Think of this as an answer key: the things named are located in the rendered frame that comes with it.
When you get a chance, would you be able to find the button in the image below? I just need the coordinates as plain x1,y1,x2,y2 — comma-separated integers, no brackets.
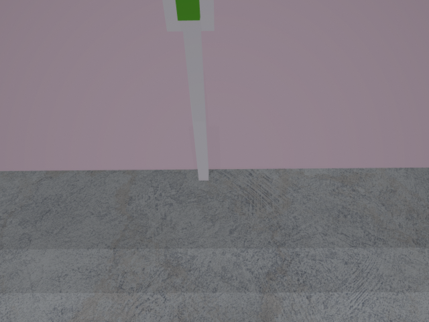
176,0,200,21

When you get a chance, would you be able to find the panel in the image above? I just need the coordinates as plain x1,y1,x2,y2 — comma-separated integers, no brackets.
162,0,215,180

